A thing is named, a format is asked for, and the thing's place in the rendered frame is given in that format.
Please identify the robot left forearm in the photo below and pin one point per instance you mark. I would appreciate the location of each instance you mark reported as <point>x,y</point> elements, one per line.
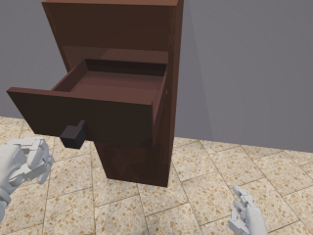
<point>5,200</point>

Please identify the cabinet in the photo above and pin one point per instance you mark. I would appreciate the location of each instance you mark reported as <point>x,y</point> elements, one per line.
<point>126,30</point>

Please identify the drawer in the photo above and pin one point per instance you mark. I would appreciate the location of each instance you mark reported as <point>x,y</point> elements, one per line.
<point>121,102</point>

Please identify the right robot hand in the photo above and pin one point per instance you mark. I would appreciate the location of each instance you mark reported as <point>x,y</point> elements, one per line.
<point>252,221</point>

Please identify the left robot hand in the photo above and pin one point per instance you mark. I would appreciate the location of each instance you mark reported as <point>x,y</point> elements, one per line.
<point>16,168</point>

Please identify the handle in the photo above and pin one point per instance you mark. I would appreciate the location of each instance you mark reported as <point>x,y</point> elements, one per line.
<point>73,137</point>

